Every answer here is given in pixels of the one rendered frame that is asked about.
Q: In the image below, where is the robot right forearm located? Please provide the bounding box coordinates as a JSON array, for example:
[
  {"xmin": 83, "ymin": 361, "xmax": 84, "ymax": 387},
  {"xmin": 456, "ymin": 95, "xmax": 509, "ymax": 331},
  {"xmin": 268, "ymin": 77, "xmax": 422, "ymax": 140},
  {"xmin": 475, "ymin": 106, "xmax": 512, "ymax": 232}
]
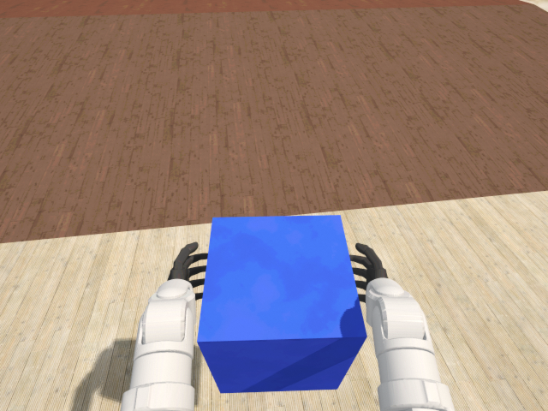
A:
[{"xmin": 366, "ymin": 277, "xmax": 455, "ymax": 411}]

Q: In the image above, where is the robot left forearm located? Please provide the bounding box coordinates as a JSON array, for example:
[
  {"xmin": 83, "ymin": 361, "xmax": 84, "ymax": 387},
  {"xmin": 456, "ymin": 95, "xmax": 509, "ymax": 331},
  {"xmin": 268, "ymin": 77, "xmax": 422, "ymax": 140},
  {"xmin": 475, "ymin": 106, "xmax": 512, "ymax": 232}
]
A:
[{"xmin": 120, "ymin": 279, "xmax": 196, "ymax": 411}]

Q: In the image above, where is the right robot hand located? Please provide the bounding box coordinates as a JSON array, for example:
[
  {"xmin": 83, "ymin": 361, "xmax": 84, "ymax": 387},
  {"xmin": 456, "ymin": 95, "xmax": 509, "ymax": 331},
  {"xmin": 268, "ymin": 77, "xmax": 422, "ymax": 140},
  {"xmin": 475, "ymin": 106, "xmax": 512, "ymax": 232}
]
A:
[{"xmin": 349, "ymin": 243, "xmax": 388, "ymax": 303}]

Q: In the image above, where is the carton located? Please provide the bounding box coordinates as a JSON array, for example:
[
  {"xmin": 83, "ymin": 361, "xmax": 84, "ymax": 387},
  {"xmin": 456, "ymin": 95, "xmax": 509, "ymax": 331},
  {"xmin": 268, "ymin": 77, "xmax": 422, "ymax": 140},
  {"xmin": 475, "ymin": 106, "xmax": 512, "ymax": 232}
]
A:
[{"xmin": 197, "ymin": 215, "xmax": 367, "ymax": 393}]

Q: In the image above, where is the left robot hand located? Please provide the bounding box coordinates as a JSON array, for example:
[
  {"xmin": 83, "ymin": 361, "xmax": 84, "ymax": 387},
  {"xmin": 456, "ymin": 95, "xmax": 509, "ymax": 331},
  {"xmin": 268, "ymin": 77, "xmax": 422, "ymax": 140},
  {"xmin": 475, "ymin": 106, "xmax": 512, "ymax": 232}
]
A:
[{"xmin": 167, "ymin": 242, "xmax": 208, "ymax": 301}]

